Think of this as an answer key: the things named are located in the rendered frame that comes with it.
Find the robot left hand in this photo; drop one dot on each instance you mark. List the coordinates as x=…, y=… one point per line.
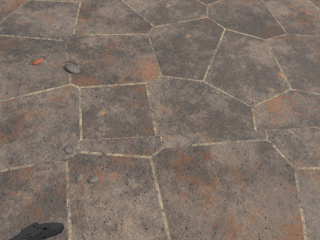
x=38, y=231

